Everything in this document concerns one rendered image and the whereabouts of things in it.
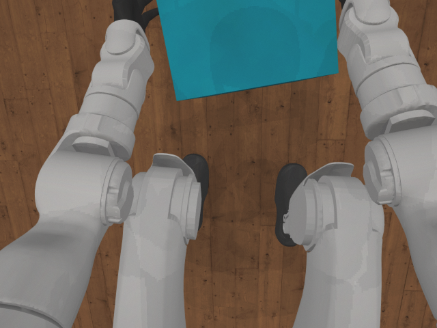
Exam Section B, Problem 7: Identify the robot left upper arm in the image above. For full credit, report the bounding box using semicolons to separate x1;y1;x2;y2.
0;150;134;328

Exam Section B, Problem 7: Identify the left robot hand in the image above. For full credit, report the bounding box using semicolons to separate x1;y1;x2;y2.
112;0;159;33

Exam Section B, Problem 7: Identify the left robot forearm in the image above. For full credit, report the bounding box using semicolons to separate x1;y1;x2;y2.
35;19;154;212

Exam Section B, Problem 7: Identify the carton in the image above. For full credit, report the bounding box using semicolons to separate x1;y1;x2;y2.
156;0;339;101

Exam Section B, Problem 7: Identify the left robot thigh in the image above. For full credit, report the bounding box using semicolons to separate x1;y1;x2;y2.
113;166;201;328

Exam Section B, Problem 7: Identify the robot right foot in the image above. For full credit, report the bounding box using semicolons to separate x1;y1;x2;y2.
274;163;307;247

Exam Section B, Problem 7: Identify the robot right upper arm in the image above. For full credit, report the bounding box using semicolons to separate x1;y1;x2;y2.
363;124;437;327

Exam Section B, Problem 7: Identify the right robot forearm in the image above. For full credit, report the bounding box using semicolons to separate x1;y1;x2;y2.
337;0;437;141

